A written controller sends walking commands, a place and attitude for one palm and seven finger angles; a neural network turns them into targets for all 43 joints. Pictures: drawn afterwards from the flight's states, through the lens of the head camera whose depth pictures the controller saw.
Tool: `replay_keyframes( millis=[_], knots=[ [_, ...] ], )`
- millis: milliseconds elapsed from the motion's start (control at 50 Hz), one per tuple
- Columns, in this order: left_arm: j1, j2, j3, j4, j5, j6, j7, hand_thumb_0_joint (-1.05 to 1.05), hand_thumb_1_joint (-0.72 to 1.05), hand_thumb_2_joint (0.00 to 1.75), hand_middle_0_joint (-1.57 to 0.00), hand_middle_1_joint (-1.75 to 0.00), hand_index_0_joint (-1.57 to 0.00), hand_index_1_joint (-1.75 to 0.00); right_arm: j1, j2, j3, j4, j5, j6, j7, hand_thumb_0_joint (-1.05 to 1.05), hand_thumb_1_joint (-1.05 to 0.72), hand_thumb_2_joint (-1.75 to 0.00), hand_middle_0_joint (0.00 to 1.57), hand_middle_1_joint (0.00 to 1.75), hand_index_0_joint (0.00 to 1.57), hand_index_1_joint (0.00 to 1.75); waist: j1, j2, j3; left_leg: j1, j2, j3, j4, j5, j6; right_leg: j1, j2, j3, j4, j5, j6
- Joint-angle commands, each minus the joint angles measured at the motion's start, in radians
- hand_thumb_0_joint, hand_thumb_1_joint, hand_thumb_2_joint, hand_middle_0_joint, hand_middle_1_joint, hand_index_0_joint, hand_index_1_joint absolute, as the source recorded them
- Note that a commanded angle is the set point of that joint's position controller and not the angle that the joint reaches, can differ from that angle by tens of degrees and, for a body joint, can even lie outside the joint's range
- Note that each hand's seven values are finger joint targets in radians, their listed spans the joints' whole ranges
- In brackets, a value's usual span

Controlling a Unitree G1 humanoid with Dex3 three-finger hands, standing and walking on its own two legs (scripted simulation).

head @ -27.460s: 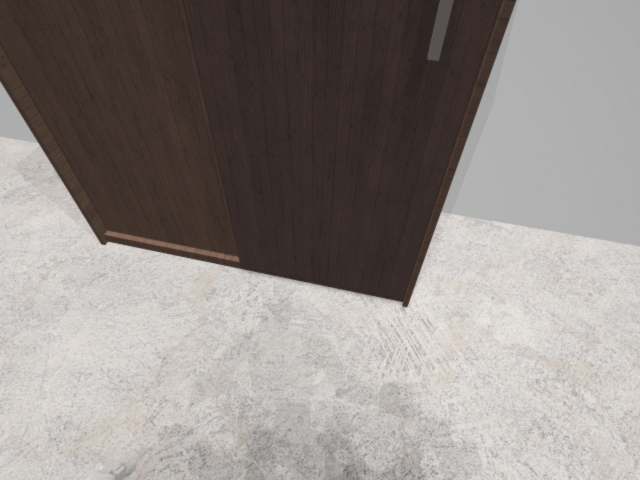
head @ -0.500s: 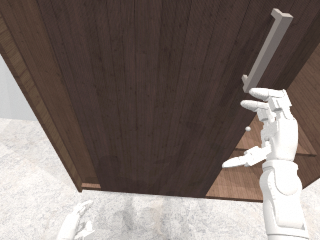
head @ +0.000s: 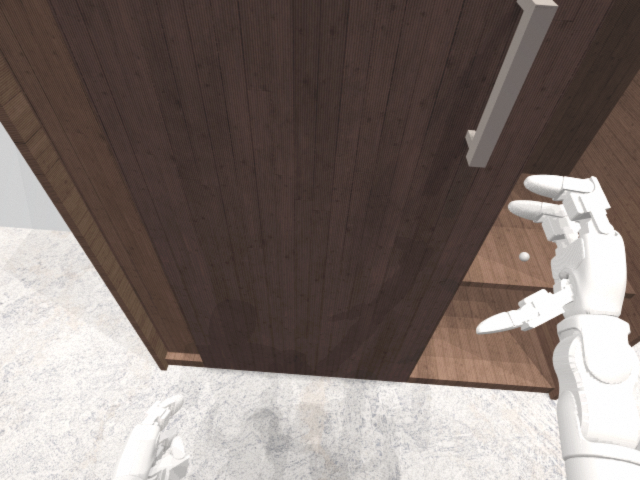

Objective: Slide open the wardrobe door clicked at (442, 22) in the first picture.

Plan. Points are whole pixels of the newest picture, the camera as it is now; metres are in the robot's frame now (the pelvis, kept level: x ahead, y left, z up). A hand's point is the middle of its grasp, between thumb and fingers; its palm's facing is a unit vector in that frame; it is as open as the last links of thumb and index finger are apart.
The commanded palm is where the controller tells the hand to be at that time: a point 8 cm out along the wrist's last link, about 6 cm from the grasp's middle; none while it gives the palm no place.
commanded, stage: slip the hand off the handle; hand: right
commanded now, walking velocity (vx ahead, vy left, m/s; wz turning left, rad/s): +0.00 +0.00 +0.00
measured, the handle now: (499, 86) +0.50 -0.18 +0.26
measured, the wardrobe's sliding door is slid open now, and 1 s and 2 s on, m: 0.47 0.47 0.47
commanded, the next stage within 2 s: draw the hand back to the body in 1.04 s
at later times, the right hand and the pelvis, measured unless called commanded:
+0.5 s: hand (554, 333) +0.22 -0.18 +0.18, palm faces +0.18 +0.97 -0.15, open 14.7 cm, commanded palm +0.19 -0.23 +0.18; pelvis +0.00 +0.00 +0.00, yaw -1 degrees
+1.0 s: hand (571, 377) +0.19 -0.19 +0.17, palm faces +0.19 +0.96 -0.20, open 14.7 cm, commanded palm +0.15 -0.24 +0.18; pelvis +0.00 +0.03 -0.01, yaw -2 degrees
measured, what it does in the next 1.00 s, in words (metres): stands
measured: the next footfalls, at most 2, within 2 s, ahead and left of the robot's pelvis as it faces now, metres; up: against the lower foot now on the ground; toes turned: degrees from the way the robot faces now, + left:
none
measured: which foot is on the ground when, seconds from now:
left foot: down 0.00-1.00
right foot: down 0.00-1.00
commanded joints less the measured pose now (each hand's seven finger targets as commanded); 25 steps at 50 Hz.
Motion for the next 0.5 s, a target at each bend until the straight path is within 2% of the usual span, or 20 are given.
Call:
replay_keyframes(
  millis=[0, 20, 40, 60, 80, 100, 140, 160, 200, 220, 280, 300, 320, 380, 400, 420, 440, 460, 480],
  knots=[
    [-0.088, 0.11, 0.045, -0.156, -0.001, -0.06, 0.008, 0.0, 0.9, 0.9, -0.2, -0.3, -0.2, -0.3, -0.273, -0.174, -0.122, -0.266, 0.019, -0.105, -0.028, 0.0, 0.55, -0.2, 0.25, 1.15, 0.25, 1.15, -0.029, -0.025, -0.266, 0.074, -0.031, -0.055, -0.097, 0.109, -0.003, 0.111, 0.031, 0.058, -0.102, 0.117, -0.013],
    [-0.085, 0.11, 0.048, -0.16, 0.002, -0.065, 0.004, 0.0, 0.9, 0.9, -0.2, -0.3, -0.2, -0.3, -0.233, -0.177, -0.13, -0.29, 0.014, -0.117, -0.033, 0.0, 0.55, -0.2, 0.25, 1.15, 0.25, 1.15, -0.038, -0.027, -0.297, 0.092, -0.036, -0.05, -0.085, 0.151, 0.001, 0.127, 0.027, 0.059, -0.098, 0.161, -0.013],
    [-0.082, 0.109, 0.047, -0.17, 0.003, -0.069, -0.003, 0.0, 0.9, 0.9, -0.2, -0.3, -0.2, -0.3, -0.165, -0.15, -0.104, -0.314, 0.012, -0.122, -0.029, 0.0, 0.55, -0.2, 0.25, 1.15, 0.25, 1.15, -0.045, -0.063, -0.302, 0.099, -0.035, -0.047, -0.072, 0.193, 0.003, 0.135, 0.026, 0.055, -0.094, 0.201, -0.011],
    [-0.074, 0.109, 0.05, -0.174, 0.003, -0.071, -0.009, 0.0, 0.9, 0.9, -0.2, -0.3, -0.2, -0.3, -0.107, -0.139, -0.092, -0.335, 0.005, -0.126, -0.027, 0.0, 0.55, -0.2, 0.25, 1.15, 0.25, 1.15, -0.046, -0.055, -0.3, 0.105, -0.038, -0.037, -0.061, 0.227, 0.004, 0.143, 0.023, 0.057, -0.094, 0.243, -0.007],
    [-0.074, 0.108, 0.048, -0.184, 0.002, -0.073, -0.016, 0.0, 0.9, 0.9, -0.2, -0.3, -0.2, -0.3, -0.053, -0.1, -0.045, -0.363, -0.003, -0.122, -0.021, 0.0, 0.55, -0.2, 0.25, 1.15, 0.25, 1.15, -0.046, -0.085, -0.29, 0.096, -0.039, -0.034, -0.055, 0.247, 0.004, 0.154, 0.019, 0.054, -0.091, 0.279, -0.005],
    [-0.072, 0.11, 0.047, -0.191, 0.001, -0.074, -0.02, 0.0, 0.9, 0.9, -0.2, -0.3, -0.2, -0.3, -0.012, -0.095, -0.031, -0.384, -0.003, -0.111, -0.018, 0.0, 0.55, -0.2, 0.25, 1.15, 0.25, 1.15, -0.043, -0.074, -0.266, 0.085, -0.039, -0.031, -0.057, 0.245, 0.002, 0.15, 0.015, 0.056, -0.092, 0.279, -0.004],
    [-0.07, 0.12, 0.048, -0.195, -0.002, -0.071, -0.022, 0.0, 0.9, 0.9, -0.2, -0.3, -0.2, -0.3, 0.052, -0.096, -0.03, -0.389, -0.004, -0.085, -0.011, 0.0, 0.55, -0.2, 0.25, 1.15, 0.25, 1.15, -0.033, 0.004, -0.201, 0.078, -0.038, -0.025, -0.065, 0.243, -0.004, 0.12, 0.008, 0.059, -0.1, 0.266, -0.006],
    [-0.074, 0.122, 0.049, -0.202, -0.003, -0.069, -0.02, 0.0, 0.9, 0.9, -0.2, -0.3, -0.2, -0.3, 0.094, -0.11, -0.047, -0.415, -0.001, -0.073, -0.009, 0.0, 0.55, -0.2, 0.25, 1.15, 0.25, 1.15, -0.037, 0.019, -0.19, 0.081, -0.04, -0.025, -0.065, 0.238, -0.004, 0.116, 0.006, 0.06, -0.104, 0.257, -0.006],
    [-0.092, 0.118, 0.042, -0.216, -0.004, -0.069, -0.016, 0.0, 0.9, 0.9, -0.2, -0.3, -0.2, -0.3, 0.101, -0.088, -0.029, -0.495, 0.012, -0.059, -0.008, 0.0, 0.55, -0.2, 0.25, 1.15, 0.25, 1.15, -0.032, 0.027, -0.171, 0.076, -0.039, -0.022, -0.071, 0.212, -0.006, 0.117, 0.006, 0.062, -0.113, 0.232, -0.005],
    [-0.1, 0.117, 0.042, -0.216, -0.004, -0.072, -0.013, 0.0, 0.9, 0.9, -0.2, -0.3, -0.2, -0.3, 0.107, -0.101, -0.048, -0.534, 0.02, -0.057, -0.013, 0.0, 0.55, -0.2, 0.25, 1.15, 0.25, 1.15, -0.035, 0.027, -0.166, 0.083, -0.04, -0.023, -0.075, 0.208, -0.005, 0.12, 0.004, 0.06, -0.112, 0.23, -0.005],
    [-0.118, 0.108, 0.03, -0.215, 0.001, -0.084, -0.011, 0.0, 0.9, 0.9, -0.2, -0.3, -0.2, -0.3, 0.094, -0.074, -0.027, -0.607, 0.028, -0.07, -0.028, 0.0, 0.55, -0.2, 0.25, 1.15, 0.25, 1.15, -0.027, -0.016, -0.146, 0.054, -0.041, -0.022, -0.08, 0.161, -0.006, 0.121, 0.008, 0.068, -0.115, 0.192, 0.0],
    [-0.112, 0.109, 0.03, -0.208, 0.003, -0.089, -0.011, 0.0, 0.9, 0.9, -0.2, -0.3, -0.2, -0.3, 0.112, -0.083, -0.035, -0.606, 0.023, -0.08, -0.035, 0.0, 0.55, -0.2, 0.25, 1.15, 0.25, 1.15, -0.024, -0.009, -0.132, 0.045, -0.043, -0.019, -0.078, 0.144, -0.005, 0.113, 0.006, 0.072, -0.111, 0.18, 0.002],
    [-0.116, 0.111, 0.03, -0.208, 0.007, -0.092, -0.012, 0.0, 0.9, 0.9, -0.2, -0.3, -0.2, -0.3, 0.124, -0.081, -0.023, -0.634, 0.012, -0.091, -0.042, 0.0, 0.55, -0.2, 0.25, 1.15, 0.25, 1.15, -0.024, -0.014, -0.145, 0.044, -0.044, -0.025, -0.076, 0.138, -0.006, 0.116, 0.008, 0.068, -0.103, 0.176, -0.003],
    [-0.111, 0.102, 0.025, -0.208, 0.011, -0.104, -0.022, 0.0, 0.9, 0.9, -0.2, -0.3, -0.2, -0.3, 0.18, -0.044, 0.028, -0.649, -0.008, -0.112, -0.043, 0.0, 0.55, -0.2, 0.25, 1.15, 0.25, 1.15, -0.018, -0.062, -0.14, 0.021, -0.04, -0.022, -0.064, 0.113, -0.002, 0.108, 0.013, 0.071, -0.094, 0.154, -0.002],
    [-0.105, 0.104, 0.027, -0.207, 0.012, -0.104, -0.023, 0.0, 0.9, 0.9, -0.2, -0.3, -0.2, -0.3, 0.215, -0.057, 0.016, -0.642, -0.008, -0.111, -0.039, 0.0, 0.55, -0.2, 0.25, 1.15, 0.25, 1.15, -0.022, -0.061, -0.151, 0.02, -0.039, -0.023, -0.063, 0.107, -0.003, 0.103, 0.015, 0.069, -0.09, 0.142, -0.003],
    [-0.097, 0.112, 0.028, -0.202, 0.012, -0.099, -0.024, 0.0, 0.9, 0.9, -0.2, -0.3, -0.2, -0.3, 0.253, -0.078, -0.004, -0.617, -0.014, -0.103, -0.038, 0.0, 0.55, -0.2, 0.25, 1.15, 0.25, 1.15, -0.022, -0.023, -0.148, 0.028, -0.041, -0.024, -0.065, 0.099, -0.004, 0.085, 0.014, 0.068, -0.086, 0.128, -0.004],
    [-0.111, 0.11, 0.025, -0.21, 0.009, -0.099, -0.025, 0.0, 0.9, 0.9, -0.2, -0.3, -0.2, -0.3, 0.248, -0.058, 0.02, -0.632, -0.013, -0.099, -0.029, 0.0, 0.55, -0.2, 0.25, 1.15, 0.25, 1.15, -0.017, -0.036, -0.139, 0.016, -0.036, -0.027, -0.066, 0.092, -0.005, 0.085, 0.017, 0.066, -0.085, 0.115, -0.006],
    [-0.106, 0.107, 0.026, -0.217, 0.008, -0.097, -0.023, 0.0, 0.9, 0.9, -0.2, -0.3, -0.2, -0.3, 0.285, -0.073, -0.003, -0.627, -0.007, -0.091, -0.023, 0.0, 0.55, -0.2, 0.25, 1.15, 0.25, 1.15, -0.026, -0.007, -0.148, 0.028, -0.035, -0.026, -0.067, 0.087, -0.006, 0.077, 0.018, 0.065, -0.085, 0.104, -0.007],
    [-0.113, 0.109, 0.024, -0.216, 0.006, -0.094, -0.02, 0.0, 0.9, 0.9, -0.2, -0.3, -0.2, -0.3, 0.298, -0.08, -0.015, -0.612, 0.001, -0.083, -0.015, 0.0, 0.55, -0.2, 0.25, 1.15, 0.25, 1.15, -0.025, 0.001, -0.133, 0.025, -0.035, -0.031, -0.075, 0.074, -0.008, 0.067, 0.021, 0.061, -0.083, 0.085, -0.007]
  ],
)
